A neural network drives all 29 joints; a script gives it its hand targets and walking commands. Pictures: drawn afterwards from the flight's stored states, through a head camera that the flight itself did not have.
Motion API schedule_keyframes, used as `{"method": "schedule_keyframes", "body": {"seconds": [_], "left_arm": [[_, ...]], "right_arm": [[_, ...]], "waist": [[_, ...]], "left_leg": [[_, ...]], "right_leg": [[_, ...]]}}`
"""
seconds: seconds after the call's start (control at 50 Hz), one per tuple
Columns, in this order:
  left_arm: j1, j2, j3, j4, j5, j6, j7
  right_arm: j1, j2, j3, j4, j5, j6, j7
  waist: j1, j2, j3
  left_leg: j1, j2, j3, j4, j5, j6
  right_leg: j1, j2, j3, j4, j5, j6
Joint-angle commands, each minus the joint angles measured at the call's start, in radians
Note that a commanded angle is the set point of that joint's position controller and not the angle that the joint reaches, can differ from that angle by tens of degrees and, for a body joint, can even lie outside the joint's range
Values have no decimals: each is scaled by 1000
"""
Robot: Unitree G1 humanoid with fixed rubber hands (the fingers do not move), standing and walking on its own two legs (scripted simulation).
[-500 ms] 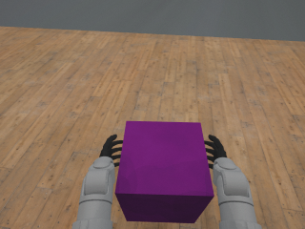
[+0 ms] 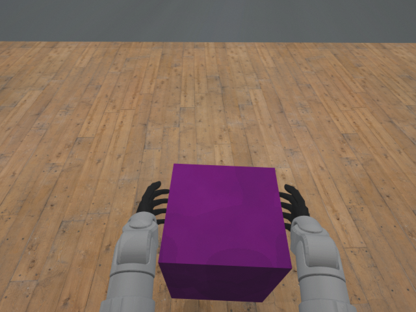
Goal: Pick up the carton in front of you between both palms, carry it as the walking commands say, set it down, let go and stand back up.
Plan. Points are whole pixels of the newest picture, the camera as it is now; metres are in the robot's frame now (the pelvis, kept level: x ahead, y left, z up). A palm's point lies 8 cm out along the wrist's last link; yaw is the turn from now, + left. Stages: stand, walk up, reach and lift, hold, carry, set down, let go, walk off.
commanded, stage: hold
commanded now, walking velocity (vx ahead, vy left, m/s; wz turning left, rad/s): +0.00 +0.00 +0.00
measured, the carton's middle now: (220, 236) +0.29 -0.01 -0.04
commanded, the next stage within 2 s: set down in 0.30 s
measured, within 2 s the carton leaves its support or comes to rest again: neither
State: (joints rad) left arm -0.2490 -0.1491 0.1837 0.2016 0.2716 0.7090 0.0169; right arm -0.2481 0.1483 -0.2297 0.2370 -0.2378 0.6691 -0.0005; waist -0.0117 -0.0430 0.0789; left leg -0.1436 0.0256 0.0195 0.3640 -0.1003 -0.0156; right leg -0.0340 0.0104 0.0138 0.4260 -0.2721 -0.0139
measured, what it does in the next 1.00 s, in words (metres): lowers itself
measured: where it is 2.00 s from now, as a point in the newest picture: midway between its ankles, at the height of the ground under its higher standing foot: outside the picture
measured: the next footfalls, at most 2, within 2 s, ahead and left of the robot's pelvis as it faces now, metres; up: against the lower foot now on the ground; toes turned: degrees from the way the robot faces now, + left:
none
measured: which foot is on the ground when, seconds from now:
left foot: down 0.00-1.00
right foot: down 0.00-1.00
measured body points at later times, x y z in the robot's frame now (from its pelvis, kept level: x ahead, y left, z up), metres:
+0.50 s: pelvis +0.00 +0.04 +0.00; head -0.02 +0.07 +0.45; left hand +0.32 +0.18 +0.02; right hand +0.31 -0.12 +0.03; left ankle +0.07 +0.13 -0.74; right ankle -0.02 -0.11 -0.74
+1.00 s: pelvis -0.04 +0.01 -0.10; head +0.18 +0.05 +0.30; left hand +0.36 +0.20 -0.19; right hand +0.37 -0.10 -0.18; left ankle +0.07 +0.13 -0.74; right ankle -0.02 -0.11 -0.74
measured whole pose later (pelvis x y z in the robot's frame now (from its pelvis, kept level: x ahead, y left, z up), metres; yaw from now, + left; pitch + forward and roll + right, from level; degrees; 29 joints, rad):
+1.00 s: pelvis -0.04 +0.01 -0.10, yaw -1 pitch +28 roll -2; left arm -0.62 -0.05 0.37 0.51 0.24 0.19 -0.03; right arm -0.60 0.16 -0.37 0.52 -0.17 0.15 -0.09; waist 0.05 -0.07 0.01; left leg -1.25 0.04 -0.02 1.00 -0.24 -0.01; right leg -1.13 0.05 0.01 1.08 -0.44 0.01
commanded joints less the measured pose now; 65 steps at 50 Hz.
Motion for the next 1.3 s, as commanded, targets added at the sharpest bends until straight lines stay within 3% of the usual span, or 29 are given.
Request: {"method": "schedule_keyframes", "body": {"seconds": [0.0, 0.18, 0.34, 0.44, 0.52, 0.6, 0.66, 0.74, 0.8, 0.92, 1.0, 1.1, 1.18, 1.28], "left_arm": [[-447, -887, -515, -53, -210, -47, -208], [-520, -931, -552, -53, -245, -32, -242], [-558, -953, -516, -2, -243, -30, -251], [-655, -946, -360, 167, -176, -67, -247], [-729, -847, -168, 297, -63, -125, -230], [-728, -704, -34, 346, 27, -209, -207], [-710, -613, -3, 359, 55, -291, -202], [-739, -636, -91, 375, 19, -426, -212], [-797, -703, -202, 389, -30, -512, -221], [-896, -743, -380, 274, -124, -581, -220], [-895, -717, -372, 281, -126, -545, -233], [-956, -729, -294, 370, -94, -474, -283], [-1011, -731, -244, 426, -82, -444, -303], [-1071, -714, -222, 452, -90, -444, -294]], "right_arm": [[-533, 887, 565, -31, 225, -35, 232], [-517, 909, 494, 18, 185, -41, 239], [-568, 904, 451, 47, 162, -45, 256], [-705, 876, 331, 188, 93, -93, 281], [-789, 832, 167, 326, -11, -153, 259], [-765, 743, 21, 400, -108, -228, 207], [-728, 676, -24, 413, -136, -302, 180], [-740, 701, 51, 402, -92, -440, 163], [-797, 770, 182, 383, -22, -524, 152], [-922, 864, 468, 244, 146, -588, 108], [-927, 878, 496, 248, 165, -549, 87], [-990, 915, 402, 337, 130, -469, 106], [-1055, 911, 333, 388, 114, -442, 115], [-1126, 888, 307, 409, 120, -451, 105]], "waist": [[47, 5, -252], [0, 51, -275], [3, 64, -279], [22, 63, -223], [45, 48, -174], [60, 33, -168], [57, 32, -215], [42, 39, -393], [34, 35, -598], [93, 48, -1156], [121, 37, -1147], [123, 15, -979], [121, 23, -980], [122, 36, -1060]], "left_leg": [[359, -128, -76, 32, 82, 32], [412, -94, -91, 7, 25, 8], [393, -67, -120, -19, -25, 3], [352, -59, -148, -9, -177, 11], [284, -64, -146, 45, -224, 25], [176, -85, -115, 134, -146, 32], [64, -100, -95, 221, -36, 36], [-24, -114, -102, 358, 132, 43], [-53, -124, -111, 481, 246, 38], [-99, -133, -78, 707, 461, 27], [-331, -149, -39, 762, 283, 19], [-616, -154, -11, 805, 22, 21], [-728, -153, -5, 872, -8, 22], [-808, -153, 0, 962, 30, 9]], "right_leg": [[-278, 31, 99, -144, 90, -11], [-301, 60, 85, -142, 11, -44], [-275, 72, 80, -122, 0, -44], [-352, 68, 74, -76, -80, -46], [-451, 68, 68, -10, -118, -41], [-554, 77, 65, 65, -100, -38], [-640, 93, 63, 132, -62, -29], [-768, 123, 54, 237, -8, -10], [-875, 140, 41, 330, 35, 4], [-1027, 164, 20, 524, 178, 53], [-1093, 173, 17, 594, 106, 63], [-1212, 183, 8, 646, -85, 56], [-1316, 191, -2, 714, -115, 53], [-1424, 202, -18, 814, -92, 53]]}}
